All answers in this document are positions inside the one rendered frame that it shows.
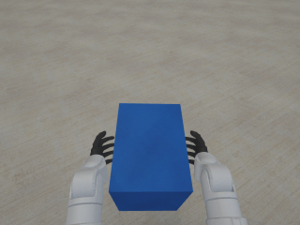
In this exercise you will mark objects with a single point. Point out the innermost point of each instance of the robot right forearm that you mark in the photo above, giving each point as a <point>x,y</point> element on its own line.
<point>218,191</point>

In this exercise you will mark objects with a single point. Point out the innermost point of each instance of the left robot hand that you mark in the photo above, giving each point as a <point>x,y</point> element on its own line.
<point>98,146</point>

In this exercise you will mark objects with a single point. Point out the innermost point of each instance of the right robot hand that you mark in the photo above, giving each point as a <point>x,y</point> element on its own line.
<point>198,147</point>

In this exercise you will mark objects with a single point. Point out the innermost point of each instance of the carton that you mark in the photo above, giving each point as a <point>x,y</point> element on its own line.
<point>150,168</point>

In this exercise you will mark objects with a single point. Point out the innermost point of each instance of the robot left forearm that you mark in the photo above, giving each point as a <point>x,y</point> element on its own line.
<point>85,198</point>

